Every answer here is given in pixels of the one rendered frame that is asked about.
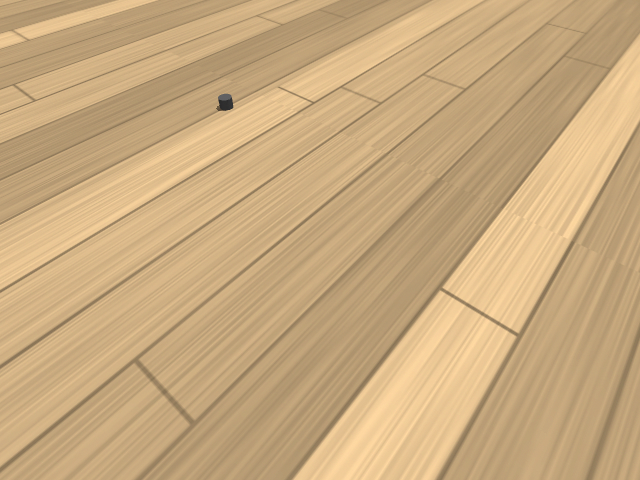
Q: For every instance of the tin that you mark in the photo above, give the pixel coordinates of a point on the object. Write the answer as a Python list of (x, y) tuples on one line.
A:
[(225, 102)]

